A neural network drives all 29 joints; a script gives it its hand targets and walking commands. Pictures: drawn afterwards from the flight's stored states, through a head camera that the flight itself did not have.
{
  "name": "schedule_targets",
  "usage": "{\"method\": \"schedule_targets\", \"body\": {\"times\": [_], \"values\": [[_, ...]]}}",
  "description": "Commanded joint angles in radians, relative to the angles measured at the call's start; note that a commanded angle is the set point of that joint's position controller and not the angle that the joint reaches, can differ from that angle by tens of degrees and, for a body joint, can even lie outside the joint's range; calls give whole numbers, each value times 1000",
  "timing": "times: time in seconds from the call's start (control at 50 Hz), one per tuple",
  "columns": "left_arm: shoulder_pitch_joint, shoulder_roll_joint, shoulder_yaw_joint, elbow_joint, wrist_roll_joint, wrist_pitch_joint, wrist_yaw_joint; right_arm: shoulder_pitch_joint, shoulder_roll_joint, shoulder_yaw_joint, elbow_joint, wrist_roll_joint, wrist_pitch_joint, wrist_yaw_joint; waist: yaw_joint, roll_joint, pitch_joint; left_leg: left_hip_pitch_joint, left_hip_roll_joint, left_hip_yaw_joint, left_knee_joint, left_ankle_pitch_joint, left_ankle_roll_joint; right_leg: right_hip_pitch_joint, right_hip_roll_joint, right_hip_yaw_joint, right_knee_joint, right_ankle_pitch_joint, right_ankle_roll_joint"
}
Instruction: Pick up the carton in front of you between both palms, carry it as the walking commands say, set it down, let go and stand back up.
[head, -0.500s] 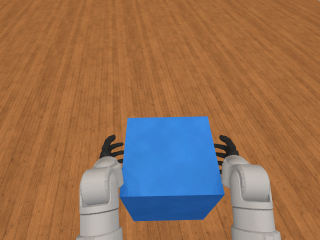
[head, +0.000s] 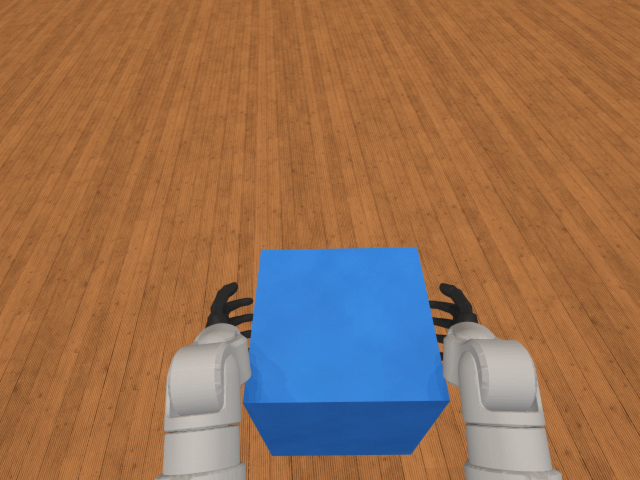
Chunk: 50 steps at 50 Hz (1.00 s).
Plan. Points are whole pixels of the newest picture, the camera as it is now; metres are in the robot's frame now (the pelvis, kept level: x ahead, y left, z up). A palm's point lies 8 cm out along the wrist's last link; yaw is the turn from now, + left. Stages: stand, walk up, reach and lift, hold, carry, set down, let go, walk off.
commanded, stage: carry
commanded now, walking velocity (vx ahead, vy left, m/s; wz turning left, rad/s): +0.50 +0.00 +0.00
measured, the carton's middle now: (340, 357) +0.32 +0.00 -0.06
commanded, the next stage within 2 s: none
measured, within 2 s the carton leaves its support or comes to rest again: neither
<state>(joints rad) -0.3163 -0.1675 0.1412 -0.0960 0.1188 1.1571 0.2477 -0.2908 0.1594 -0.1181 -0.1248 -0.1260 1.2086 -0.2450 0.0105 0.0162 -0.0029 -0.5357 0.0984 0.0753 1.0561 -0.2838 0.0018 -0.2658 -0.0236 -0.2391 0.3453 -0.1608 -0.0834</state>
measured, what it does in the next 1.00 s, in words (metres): walks ahead: left foot, then right foot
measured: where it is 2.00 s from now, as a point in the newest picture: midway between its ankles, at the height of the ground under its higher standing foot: (345, 465)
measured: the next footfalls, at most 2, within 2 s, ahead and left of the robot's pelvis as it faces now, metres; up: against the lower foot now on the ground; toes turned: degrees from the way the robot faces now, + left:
left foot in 0.26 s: +0.37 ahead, +0.11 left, +0.00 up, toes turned -9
right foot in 0.52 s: +0.34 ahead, -0.11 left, +0.00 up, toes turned -2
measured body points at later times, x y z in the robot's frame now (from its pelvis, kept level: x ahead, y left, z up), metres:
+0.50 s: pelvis +0.27 +0.03 +0.00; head +0.31 +0.05 +0.44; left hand +0.59 +0.17 +0.07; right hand +0.58 -0.12 +0.07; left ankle +0.33 +0.11 -0.75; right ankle +0.28 -0.10 -0.74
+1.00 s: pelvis +0.36 +0.01 -0.01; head +0.35 +0.00 +0.44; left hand +0.67 +0.14 +0.07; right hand +0.66 -0.15 +0.07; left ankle +0.33 +0.11 -0.74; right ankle +0.30 -0.10 -0.74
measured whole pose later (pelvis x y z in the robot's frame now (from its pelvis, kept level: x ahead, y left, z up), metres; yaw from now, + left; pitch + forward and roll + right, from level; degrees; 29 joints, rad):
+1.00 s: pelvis +0.36 +0.01 -0.01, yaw -1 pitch +4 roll +0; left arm -0.35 -0.18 0.16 -0.12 0.14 1.20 0.24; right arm -0.33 0.17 -0.14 -0.13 -0.14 1.24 -0.23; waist 0.00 0.00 -0.11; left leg -0.27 0.07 0.19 0.54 -0.32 0.00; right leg -0.23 -0.05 -0.14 0.54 -0.35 0.01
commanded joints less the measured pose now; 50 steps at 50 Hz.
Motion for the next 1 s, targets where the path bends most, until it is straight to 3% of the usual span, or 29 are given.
{"method": "schedule_targets", "body": {"times": [0.0,0.04,0.14,0.2,0.22,0.24,0.26,0.28,0.3,0.34,0.36,0.42,0.46,0.5,0.54,0.58,0.64,0.72,0.98], "values": [[-384,-1108,-635,-42,-439,9,-455,-493,1132,673,-93,434,-59,398,3,-126,-391,-113,28,5,-134,54,-21,393,-277,236,-159,214,-75],[-370,-1090,-637,-52,-436,10,-456,-482,1122,682,-104,431,-61,394,4,-128,-352,-138,21,34,-242,112,-29,413,-253,193,-156,268,-69],[-370,-1026,-643,-101,-420,36,-440,-505,1061,699,-165,448,-33,385,2,-169,-279,-30,-62,118,-477,279,-19,409,-197,48,-65,677,-11],[-351,-996,-638,-94,-400,58,-430,-497,1020,694,-158,451,-1,392,2,-182,-283,169,-113,176,-620,389,-7,370,-165,2,72,704,35],[-359,-985,-638,-93,-400,65,-429,-497,1011,689,-152,448,7,396,-11,-156,-300,308,-127,199,-730,489,-7,324,-145,-31,176,709,67],[-375,-977,-642,-90,-399,70,-429,-506,995,684,-148,444,16,401,-17,-115,-330,479,-66,158,-764,623,-9,234,-133,-13,281,573,102],[-408,-969,-650,-95,-406,78,-431,-508,982,675,-139,441,22,406,-27,41,-438,753,163,-48,-596,1120,48,44,-105,38,480,158,144],[-434,-969,-662,-100,-415,91,-429,-490,979,658,-90,427,23,409,-32,179,-532,985,324,-246,-547,1413,203,-179,7,114,659,-393,158],[-422,-973,-668,-100,-412,95,-429,-456,988,643,-73,428,19,409,-31,171,-571,924,333,-260,-615,1272,241,-188,-2,195,716,-459,148],[-493,-1005,-685,-124,-425,90,-430,-495,1041,630,-93,425,9,410,-27,122,-501,766,265,-155,-694,989,185,-180,-54,244,568,-425,110],[-515,-1018,-692,-137,-439,86,-430,-517,1062,630,-100,426,6,410,-20,114,-461,683,227,-103,-724,880,144,-129,-75,243,421,-394,108],[-500,-1036,-687,-154,-449,78,-421,-538,1067,631,-146,434,-4,406,-21,116,-496,611,194,-33,-749,638,137,3,-40,174,238,-290,111],[-473,-1034,-684,-153,-441,79,-415,-525,1054,632,-154,430,-5,405,-19,109,-506,581,171,20,-710,609,124,57,-48,138,130,-127,115],[-442,-1034,-680,-125,-430,85,-418,-490,1051,636,-122,419,-2,407,-13,94,-491,495,124,58,-668,457,76,156,-78,123,21,108,123],[-447,-1040,-670,-79,-418,89,-430,-504,1051,647,-93,418,3,414,-19,19,-431,437,69,69,-645,326,19,141,-177,192,75,264,110],[-442,-1044,-655,-27,-423,92,-443,-530,1048,653,-72,427,10,419,-18,-46,-398,440,75,39,-603,431,6,129,-177,178,118,352,105],[-427,-1041,-634,39,-411,87,-451,-549,1042,650,-39,430,15,422,-14,-59,-392,434,74,30,-536,595,4,135,-159,174,156,510,102],[-458,-1050,-626,54,-408,78,-451,-584,1053,651,-22,440,14,423,-11,-57,-397,412,62,42,-507,601,-10,149,-157,170,181,615,96],[-476,-1052,-651,-17,-428,73,-436,-569,1055,650,-55,438,7,411,-9,-18,-438,450,69,38,-495,621,-1,151,-142,170,199,537,86]]}}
